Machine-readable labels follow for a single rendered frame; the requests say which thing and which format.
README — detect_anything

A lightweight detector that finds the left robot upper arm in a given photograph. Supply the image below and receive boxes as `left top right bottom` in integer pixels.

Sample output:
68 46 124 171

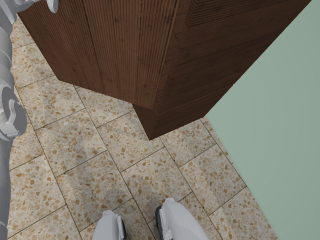
0 84 27 240

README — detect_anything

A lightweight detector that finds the left robot thigh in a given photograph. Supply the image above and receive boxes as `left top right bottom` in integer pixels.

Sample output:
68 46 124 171
92 214 124 240

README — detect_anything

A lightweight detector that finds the robot thigh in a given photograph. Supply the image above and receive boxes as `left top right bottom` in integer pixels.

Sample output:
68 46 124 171
92 214 124 240
159 202 210 240

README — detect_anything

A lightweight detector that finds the robot left hand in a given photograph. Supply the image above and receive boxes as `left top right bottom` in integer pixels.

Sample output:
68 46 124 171
9 0 59 14

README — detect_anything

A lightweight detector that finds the cupboard door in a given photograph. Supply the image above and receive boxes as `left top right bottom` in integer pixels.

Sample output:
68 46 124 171
17 0 181 110

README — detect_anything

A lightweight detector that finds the left robot forearm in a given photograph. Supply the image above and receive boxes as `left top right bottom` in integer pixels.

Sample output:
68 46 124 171
0 0 17 92

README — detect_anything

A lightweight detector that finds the right robot thigh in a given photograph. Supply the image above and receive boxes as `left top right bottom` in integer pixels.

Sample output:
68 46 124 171
159 202 210 240

